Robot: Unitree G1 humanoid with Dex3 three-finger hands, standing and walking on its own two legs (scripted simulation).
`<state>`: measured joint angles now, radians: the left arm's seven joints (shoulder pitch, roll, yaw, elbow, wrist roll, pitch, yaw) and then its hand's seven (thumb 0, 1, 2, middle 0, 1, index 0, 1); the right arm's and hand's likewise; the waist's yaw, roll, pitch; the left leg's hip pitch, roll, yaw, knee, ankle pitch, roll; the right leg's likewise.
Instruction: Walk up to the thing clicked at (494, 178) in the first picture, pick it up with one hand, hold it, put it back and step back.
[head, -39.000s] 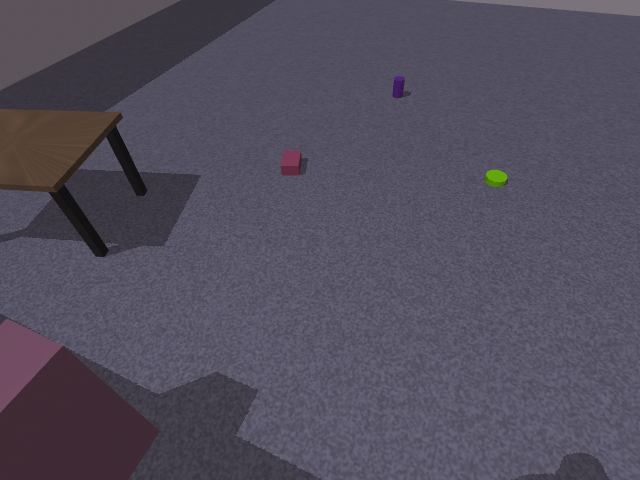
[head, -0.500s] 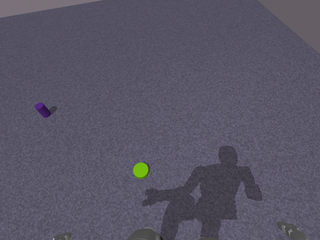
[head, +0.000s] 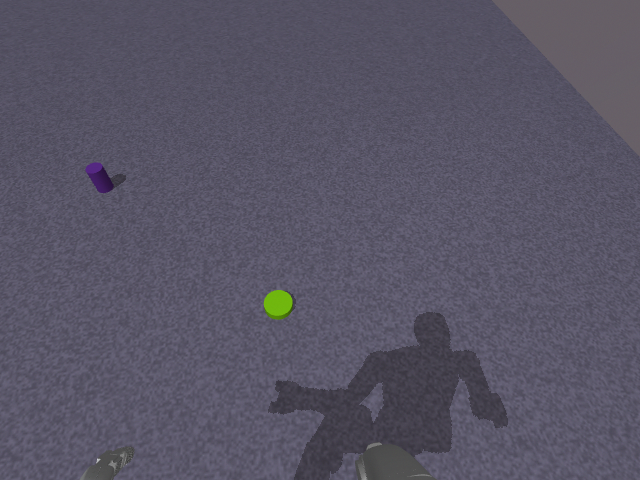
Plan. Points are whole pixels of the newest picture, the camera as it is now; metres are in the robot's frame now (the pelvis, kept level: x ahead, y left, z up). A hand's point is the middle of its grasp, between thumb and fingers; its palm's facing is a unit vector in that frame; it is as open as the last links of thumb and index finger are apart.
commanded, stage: step back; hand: left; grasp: from above
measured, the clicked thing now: (278, 304) +0.72 +0.15 -0.75
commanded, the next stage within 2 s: none
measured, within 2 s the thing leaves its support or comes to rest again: neither
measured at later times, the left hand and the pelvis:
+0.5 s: hand out of the picture -0.07 +0.23 -0.13, palm faces -0.04 -0.89 -0.45, open 7.4 cm; pelvis -0.18 -0.04 -0.01, yaw -2 degrees
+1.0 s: hand out of the picture -0.30 +0.20 -0.16, palm faces -0.06 -0.91 -0.40, open 7.4 cm; pelvis -0.36 -0.07 -0.02, yaw -3 degrees
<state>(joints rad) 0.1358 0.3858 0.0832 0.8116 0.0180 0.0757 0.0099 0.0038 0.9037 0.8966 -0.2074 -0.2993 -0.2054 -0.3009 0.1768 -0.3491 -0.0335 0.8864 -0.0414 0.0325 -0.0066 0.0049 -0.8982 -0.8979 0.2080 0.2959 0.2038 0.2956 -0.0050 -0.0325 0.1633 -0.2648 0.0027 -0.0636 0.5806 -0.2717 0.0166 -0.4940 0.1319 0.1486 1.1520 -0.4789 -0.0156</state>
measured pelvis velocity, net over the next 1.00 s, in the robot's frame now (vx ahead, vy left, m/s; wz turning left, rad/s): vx -0.36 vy -0.07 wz -0.05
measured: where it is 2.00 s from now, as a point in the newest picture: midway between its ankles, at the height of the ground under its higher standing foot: outside the picture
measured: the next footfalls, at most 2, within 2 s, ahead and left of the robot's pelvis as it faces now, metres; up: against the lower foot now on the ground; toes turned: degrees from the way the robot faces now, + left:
right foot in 0.24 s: -0.09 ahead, -0.16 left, +0.00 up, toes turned -1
left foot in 0.60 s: -0.20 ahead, +0.08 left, +0.00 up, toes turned -1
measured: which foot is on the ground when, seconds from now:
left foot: down 0.00-0.26, up 0.28-0.58, down 0.60-0.98, up 1.00-1.00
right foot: up 0.00-0.22, down 0.24-0.62, up 0.64-0.92, down 0.94-1.00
